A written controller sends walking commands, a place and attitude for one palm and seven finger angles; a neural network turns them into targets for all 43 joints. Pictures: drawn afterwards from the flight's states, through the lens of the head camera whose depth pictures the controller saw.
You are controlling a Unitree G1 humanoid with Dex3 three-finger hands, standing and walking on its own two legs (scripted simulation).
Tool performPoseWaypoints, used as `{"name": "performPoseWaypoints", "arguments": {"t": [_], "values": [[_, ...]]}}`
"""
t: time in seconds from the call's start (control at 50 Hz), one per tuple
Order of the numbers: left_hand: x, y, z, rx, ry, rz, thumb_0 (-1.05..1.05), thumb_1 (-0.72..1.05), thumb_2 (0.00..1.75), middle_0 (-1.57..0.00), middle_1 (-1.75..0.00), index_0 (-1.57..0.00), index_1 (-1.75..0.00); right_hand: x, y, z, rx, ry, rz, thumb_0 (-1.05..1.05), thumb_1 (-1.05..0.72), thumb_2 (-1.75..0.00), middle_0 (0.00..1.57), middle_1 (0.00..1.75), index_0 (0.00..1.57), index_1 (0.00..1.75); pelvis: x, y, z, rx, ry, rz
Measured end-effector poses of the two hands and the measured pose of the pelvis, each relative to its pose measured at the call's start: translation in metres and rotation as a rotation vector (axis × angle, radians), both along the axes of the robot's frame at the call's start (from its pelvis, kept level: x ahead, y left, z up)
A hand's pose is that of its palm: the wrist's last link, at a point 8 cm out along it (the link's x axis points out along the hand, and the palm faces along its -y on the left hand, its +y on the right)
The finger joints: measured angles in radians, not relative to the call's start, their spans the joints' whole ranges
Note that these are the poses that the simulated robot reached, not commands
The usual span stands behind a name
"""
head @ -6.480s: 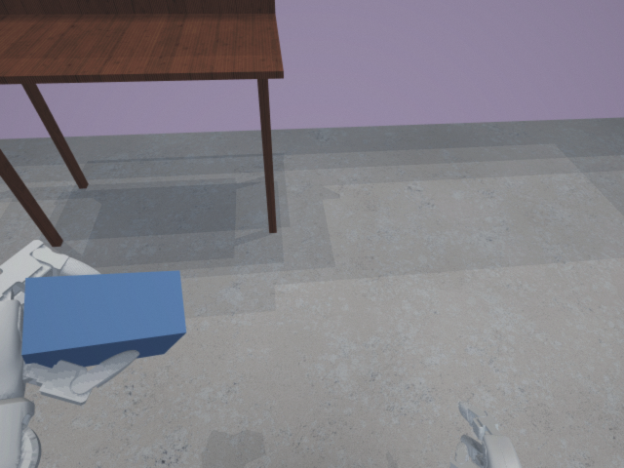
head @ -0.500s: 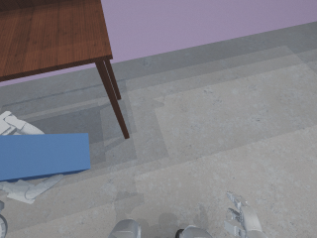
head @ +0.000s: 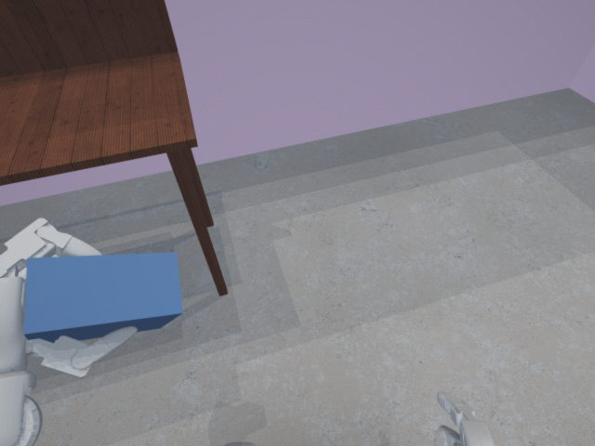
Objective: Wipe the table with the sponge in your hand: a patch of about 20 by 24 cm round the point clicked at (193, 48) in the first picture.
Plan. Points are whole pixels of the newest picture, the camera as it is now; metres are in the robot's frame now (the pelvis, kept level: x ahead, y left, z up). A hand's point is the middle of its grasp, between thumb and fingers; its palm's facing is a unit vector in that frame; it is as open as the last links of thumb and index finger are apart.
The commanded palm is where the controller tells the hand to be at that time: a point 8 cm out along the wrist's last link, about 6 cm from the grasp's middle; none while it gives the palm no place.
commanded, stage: take the last steps up to it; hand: left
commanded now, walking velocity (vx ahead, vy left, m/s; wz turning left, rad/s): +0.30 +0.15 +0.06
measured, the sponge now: (127, 297) +0.23 +0.19 +0.15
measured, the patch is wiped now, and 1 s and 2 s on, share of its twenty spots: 0.00 0.00 0.00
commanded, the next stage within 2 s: come to a stop and stand still in 1.78 s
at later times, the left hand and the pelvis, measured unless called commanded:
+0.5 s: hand (18, 261) +0.26 +0.31 +0.18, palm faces +0.42 -0.80 -0.43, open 10.1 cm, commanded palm +0.20 +0.35 +0.19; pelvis +0.04 +0.06 +0.00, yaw +1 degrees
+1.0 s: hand (15, 190) +0.37 +0.38 +0.17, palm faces +0.41 -0.79 -0.46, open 10.1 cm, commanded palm +0.30 +0.42 +0.19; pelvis +0.14 +0.13 -0.01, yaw +1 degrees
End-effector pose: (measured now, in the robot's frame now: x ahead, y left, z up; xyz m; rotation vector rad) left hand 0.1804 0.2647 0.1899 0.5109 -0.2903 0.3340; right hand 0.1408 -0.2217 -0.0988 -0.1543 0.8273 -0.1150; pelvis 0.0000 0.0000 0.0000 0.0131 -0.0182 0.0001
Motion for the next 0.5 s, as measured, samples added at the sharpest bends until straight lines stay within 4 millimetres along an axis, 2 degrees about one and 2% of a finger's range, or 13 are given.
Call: {"name": "performPoseWaypoints", "arguments": {"t": [0.12, 0.2, 0.28, 0.36, 0.42, 0.5], "values": [[-0.008, 0.009, 0.012, 0.063, 0.063, 0.01, -0.02, -0.5, 1.0, -0.72, -1.35, -0.75, -1.34, -0.004, -0.003, 0.008, -0.004, 0.044, -0.004, 0.01, -0.9, -0.89, 0.21, 0.3, 0.2, 0.3, 0.003, 0.003, 0.014, 0.028, 0.022, 0.014], [-0.012, 0.025, 0.011, 0.063, 0.088, 0.053, -0.02, -0.5, 1.0, -0.72, -1.35, -0.75, -1.34, 0.0, -0.004, 0.013, -0.042, 0.054, 0.008, 0.01, -0.9, -0.89, 0.21, 0.3, 0.2, 0.3, 0.008, 0.012, 0.017, 0.039, 0.026, 0.024], [-0.009, 0.045, 0.005, 0.015, 0.065, 0.091, -0.02, -0.5, 1.0, -0.72, -1.35, -0.75, -1.34, 0.013, 0.002, 0.018, -0.091, 0.043, 0.018, 0.01, -0.9, -0.89, 0.2, 0.3, 0.2, 0.3, 0.016, 0.028, 0.015, 0.036, 0.021, 0.027], [0.005, 0.066, -0.003, -0.019, -0.009, 0.079, -0.02, -0.5, 1.0, -0.72, -1.35, -0.75, -1.34, 0.034, 0.018, 0.02, -0.13, -0.019, 0.008, 0.01, -0.9, -0.89, 0.2, 0.3, 0.2, 0.3, 0.026, 0.05, 0.002, 0.009, 0.007, 0.027], [0.021, 0.078, -0.006, -0.011, -0.031, 0.065, -0.02, -0.5, 1.0, -0.72, -1.35, -0.75, -1.34, 0.049, 0.038, 0.021, -0.098, -0.064, -0.01, 0.01, -0.9, -0.89, 0.2, 0.3, 0.2, 0.3, 0.032, 0.058, -0.001, 0.017, -0.006, 0.017], [0.037, 0.081, 0.002, 0.015, -0.02, 0.042, -0.02, -0.5, 1.0, -0.72, -1.35, -0.76, -1.34, 0.063, 0.067, 0.021, -0.019, -0.096, 0.0, 0.01, -0.9, -0.89, 0.2, 0.3, 0.2, 0.3, 0.044, 0.063, 0.002, 0.001, 0.004, 0.012]]}}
